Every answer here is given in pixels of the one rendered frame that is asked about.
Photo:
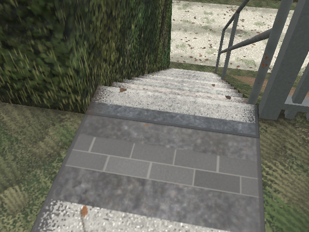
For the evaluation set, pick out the stairs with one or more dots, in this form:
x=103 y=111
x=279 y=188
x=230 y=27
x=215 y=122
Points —
x=188 y=83

